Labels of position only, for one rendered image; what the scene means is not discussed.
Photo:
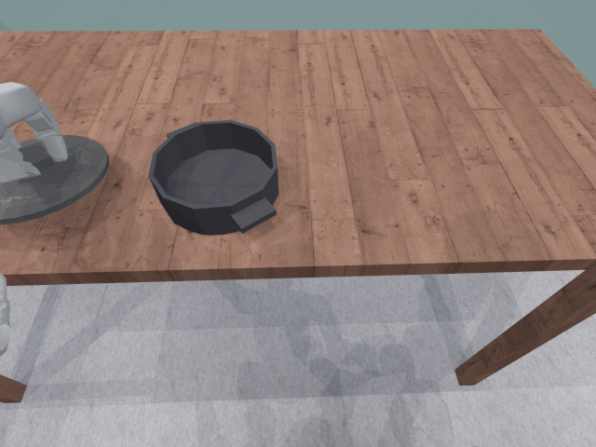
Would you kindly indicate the knob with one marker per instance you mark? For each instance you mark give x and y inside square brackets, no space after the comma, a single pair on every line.
[37,155]

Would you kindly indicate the pot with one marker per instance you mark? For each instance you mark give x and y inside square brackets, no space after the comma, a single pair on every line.
[216,177]

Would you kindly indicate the robot left hand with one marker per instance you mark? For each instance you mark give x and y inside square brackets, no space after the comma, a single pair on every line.
[18,102]

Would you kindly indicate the table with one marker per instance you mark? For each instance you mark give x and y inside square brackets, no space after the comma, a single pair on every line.
[400,152]

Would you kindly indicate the lid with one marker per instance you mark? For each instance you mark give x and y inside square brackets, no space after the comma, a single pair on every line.
[57,187]

